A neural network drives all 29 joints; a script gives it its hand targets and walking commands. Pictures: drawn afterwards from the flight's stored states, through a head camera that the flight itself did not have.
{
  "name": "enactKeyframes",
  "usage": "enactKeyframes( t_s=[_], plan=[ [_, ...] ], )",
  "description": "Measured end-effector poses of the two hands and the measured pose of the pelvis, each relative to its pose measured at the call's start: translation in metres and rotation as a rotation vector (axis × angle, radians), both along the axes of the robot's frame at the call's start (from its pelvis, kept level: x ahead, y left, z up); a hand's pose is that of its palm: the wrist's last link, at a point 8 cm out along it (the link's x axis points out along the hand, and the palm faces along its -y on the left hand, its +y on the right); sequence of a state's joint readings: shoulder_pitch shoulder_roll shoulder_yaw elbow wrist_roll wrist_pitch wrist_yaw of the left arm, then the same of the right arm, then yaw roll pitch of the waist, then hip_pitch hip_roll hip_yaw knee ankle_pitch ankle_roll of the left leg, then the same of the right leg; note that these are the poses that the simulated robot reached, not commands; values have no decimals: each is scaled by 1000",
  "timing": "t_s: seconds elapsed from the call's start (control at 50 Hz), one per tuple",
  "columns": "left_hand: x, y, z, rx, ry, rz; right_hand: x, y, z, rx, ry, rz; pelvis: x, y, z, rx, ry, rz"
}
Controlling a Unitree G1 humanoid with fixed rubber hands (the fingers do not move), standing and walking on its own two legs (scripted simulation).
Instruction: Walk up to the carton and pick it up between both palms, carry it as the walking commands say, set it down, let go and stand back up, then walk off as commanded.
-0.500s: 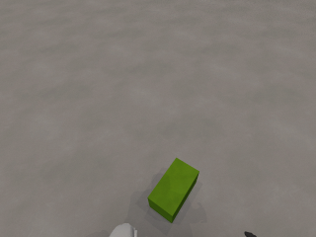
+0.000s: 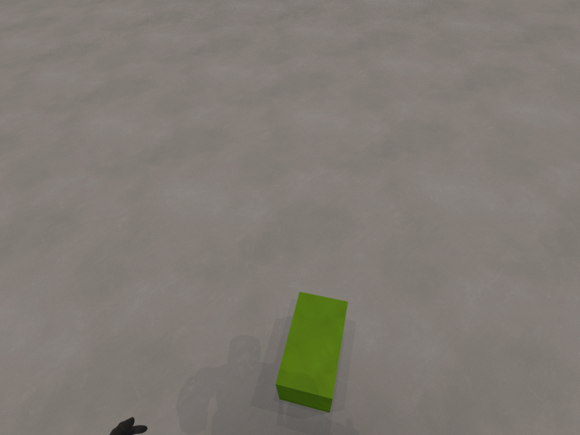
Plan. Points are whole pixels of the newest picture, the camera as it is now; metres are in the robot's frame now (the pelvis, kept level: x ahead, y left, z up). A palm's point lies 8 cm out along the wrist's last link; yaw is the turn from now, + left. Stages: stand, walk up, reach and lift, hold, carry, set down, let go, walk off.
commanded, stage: walk up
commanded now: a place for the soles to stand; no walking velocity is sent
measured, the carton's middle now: (314, 350) +0.47 -0.05 -0.66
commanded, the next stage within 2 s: none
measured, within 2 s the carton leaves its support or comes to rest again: neither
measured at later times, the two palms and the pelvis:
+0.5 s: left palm out of the picture +0.16 +0.34 -0.11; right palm out of the picture +0.09 -0.19 -0.09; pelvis +0.04 +0.08 +0.01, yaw -14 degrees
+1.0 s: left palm (126, 401) +0.21 +0.26 -0.11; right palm out of the picture -0.01 -0.19 -0.11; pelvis +0.04 +0.06 +0.02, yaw -21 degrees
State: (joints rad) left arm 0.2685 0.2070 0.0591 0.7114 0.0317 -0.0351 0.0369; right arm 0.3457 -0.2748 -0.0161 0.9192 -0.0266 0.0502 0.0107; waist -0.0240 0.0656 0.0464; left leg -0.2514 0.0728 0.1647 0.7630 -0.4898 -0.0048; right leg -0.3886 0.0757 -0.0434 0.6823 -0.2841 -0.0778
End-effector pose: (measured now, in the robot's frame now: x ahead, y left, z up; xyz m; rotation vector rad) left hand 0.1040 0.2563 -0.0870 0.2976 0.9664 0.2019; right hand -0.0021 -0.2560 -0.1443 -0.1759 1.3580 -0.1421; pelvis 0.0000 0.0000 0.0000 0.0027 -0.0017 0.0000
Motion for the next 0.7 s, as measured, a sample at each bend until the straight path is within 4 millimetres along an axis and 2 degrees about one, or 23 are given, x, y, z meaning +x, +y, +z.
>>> enactKeyframes(
  t_s=[0.04, 0.08, 0.22, 0.3, 0.36, 0.44, 0.52, 0.64, 0.7],
  plan=[
    [6, -2, -2, -6, 11, -18, 0, 5, -3, 3, 18, -9, 3, 6, -1, -5, -3, -14],
    [3, -1, -3, -14, 42, -21, 8, 13, 0, 11, 5, -10, 7, 12, 3, 3, -4, -29],
    [-16, 10, -11, -82, 207, -20, 66, 47, 27, 20, -166, -18, 23, 39, 19, 31, -20, -107],
    [-6, 32, -26, -118, 251, -49, 92, 62, 36, -41, -261, -35, 33, 61, 12, 6, -19, -144],
    [11, 53, -35, -105, 256, -85, 99, 71, 42, -82, -297, -69, 36, 73, 8, 5, -31, -174],
    [39, 75, -29, -57, 219, -127, 96, 73, 51, -114, -307, -107, 36, 78, 11, -16, -41, -210],
    [64, 82, -18, -14, 184, -185, 85, 68, 49, -122, -296, -137, 35, 79, 12, -23, -36, -250],
    [87, 64, -11, 8, 124, -247, 48, 52, 26, -97, -222, -213, 35, 71, 3, -18, -34, -287],
    [91, 51, -10, -14, 132, -257, 31, 54, 24, -89, -176, -245, 38, 72, 7, -7, -35, -306]
  ],
)
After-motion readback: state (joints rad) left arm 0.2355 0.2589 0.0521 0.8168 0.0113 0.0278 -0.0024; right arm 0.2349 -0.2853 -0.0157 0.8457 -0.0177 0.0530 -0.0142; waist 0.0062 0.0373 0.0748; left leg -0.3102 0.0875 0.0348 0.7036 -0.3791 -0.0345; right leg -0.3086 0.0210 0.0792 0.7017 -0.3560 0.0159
